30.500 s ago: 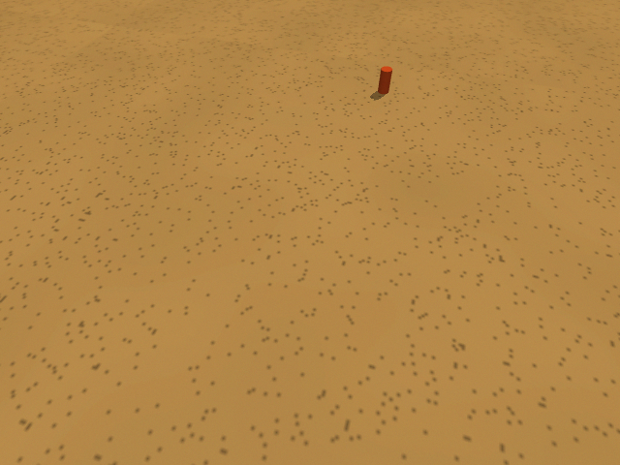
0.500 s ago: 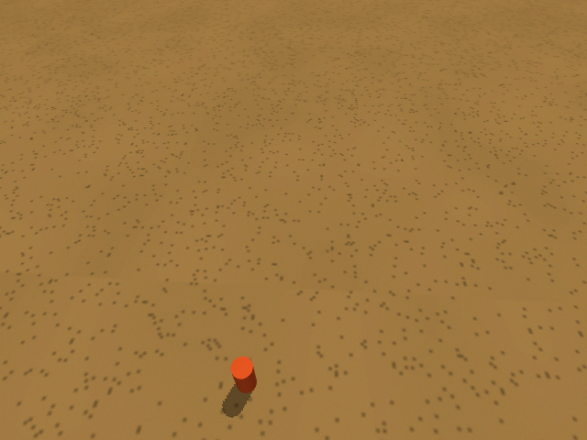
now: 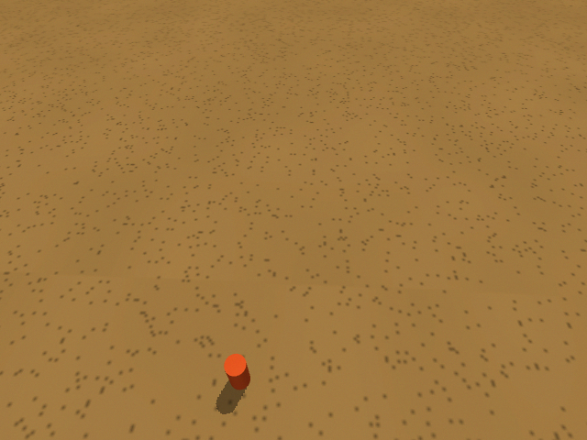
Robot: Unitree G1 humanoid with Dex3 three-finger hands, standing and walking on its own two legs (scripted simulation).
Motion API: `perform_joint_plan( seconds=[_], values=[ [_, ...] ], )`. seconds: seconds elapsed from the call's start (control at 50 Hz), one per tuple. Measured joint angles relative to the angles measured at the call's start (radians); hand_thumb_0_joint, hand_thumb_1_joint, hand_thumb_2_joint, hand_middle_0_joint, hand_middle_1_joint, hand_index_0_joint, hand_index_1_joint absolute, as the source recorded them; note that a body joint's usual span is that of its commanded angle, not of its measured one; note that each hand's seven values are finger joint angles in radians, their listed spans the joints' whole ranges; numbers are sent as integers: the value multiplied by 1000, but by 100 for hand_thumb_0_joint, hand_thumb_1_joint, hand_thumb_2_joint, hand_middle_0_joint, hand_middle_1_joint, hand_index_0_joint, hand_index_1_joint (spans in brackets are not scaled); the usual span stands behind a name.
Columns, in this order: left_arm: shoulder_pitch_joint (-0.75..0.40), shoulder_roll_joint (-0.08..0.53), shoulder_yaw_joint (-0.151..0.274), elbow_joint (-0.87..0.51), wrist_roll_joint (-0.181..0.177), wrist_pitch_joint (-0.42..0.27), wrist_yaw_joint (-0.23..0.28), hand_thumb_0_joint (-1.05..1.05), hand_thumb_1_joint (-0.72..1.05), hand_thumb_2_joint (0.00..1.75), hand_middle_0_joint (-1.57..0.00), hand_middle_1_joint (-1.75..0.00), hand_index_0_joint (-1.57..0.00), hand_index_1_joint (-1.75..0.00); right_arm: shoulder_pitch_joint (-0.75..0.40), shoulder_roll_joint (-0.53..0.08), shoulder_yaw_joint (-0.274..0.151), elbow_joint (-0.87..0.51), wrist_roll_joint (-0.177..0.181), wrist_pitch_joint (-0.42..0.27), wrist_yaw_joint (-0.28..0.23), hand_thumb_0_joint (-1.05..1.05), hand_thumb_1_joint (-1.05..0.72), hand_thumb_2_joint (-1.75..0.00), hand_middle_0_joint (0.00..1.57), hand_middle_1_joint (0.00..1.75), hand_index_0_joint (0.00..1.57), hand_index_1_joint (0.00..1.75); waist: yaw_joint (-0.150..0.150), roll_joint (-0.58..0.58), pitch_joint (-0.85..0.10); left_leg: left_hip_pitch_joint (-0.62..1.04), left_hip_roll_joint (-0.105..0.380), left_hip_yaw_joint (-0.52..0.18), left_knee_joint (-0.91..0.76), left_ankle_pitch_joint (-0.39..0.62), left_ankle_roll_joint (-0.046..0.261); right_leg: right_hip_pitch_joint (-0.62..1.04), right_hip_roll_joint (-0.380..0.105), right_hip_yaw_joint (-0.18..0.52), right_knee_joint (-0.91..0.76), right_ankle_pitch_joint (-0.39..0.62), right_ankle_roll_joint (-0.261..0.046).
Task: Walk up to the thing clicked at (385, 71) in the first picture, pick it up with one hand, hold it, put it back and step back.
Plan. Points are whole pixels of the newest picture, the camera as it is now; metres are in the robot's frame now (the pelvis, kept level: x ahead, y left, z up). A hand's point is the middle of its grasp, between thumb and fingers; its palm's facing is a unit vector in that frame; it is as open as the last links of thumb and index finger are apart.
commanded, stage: stand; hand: left
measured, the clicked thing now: (237, 372) +0.42 +0.18 -0.71
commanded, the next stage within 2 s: step back in 0.84 s
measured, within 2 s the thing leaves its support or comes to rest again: neither
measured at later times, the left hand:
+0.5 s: hand out of the picture +0.07 +0.25 -0.16, palm faces -0.02 -0.94 -0.33, open 7.4 cm
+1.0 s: hand out of the picture +0.10 +0.27 -0.16, palm faces +0.03 -0.93 -0.36, open 7.4 cm
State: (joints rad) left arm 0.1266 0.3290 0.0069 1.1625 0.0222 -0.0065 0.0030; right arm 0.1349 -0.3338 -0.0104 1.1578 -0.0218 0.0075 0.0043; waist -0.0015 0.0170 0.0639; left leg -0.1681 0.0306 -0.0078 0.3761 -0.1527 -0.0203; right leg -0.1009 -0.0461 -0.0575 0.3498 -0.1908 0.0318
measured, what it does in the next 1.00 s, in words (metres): stands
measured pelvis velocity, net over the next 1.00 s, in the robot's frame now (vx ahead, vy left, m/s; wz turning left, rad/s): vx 0.00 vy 0.00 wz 0.02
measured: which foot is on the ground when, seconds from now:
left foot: down 0.00-1.00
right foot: down 0.00-1.00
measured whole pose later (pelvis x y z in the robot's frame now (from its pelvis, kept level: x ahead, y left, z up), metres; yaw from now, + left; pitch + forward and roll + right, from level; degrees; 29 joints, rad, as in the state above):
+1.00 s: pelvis +0.00 +0.00 -0.01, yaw +1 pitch -2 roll -1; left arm 0.07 0.35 0.06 1.04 -0.01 0.03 0.00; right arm 0.06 -0.39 -0.04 1.03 0.00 0.04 0.02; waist -0.01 0.03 0.14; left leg -0.30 0.02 -0.03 0.58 -0.22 0.01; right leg -0.20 -0.05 -0.07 0.50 -0.27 0.02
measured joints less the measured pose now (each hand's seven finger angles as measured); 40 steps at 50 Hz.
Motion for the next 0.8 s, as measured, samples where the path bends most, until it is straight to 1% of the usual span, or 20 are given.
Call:
perform_joint_plan(
  seconds=[0.38, 0.8],
  values=[
    [-13, 0, 3, -8, -3, -2, -3, 0, 91, 90, -20, -30, -20, -30, -29, -2, 5, -7, 2, -8, -1, 0, -91, -90, 20, 30, 20, 30, 2, -6, -11, 20, -3, 2, -21, -2, 1, 21, -3, 1, -24, 0, 3],
    [-8, 1, 6, -14, -8, 1, -5, 0, 91, 90, -20, -30, -20, -30, -31, -8, 9, -5, 4, -9, -2, 0, -91, -90, 20, 30, 20, 30, 3, -4, -3, 24, -4, -2, -27, -14, -1, 28, -4, -5, -33, -13, 2]
  ],
)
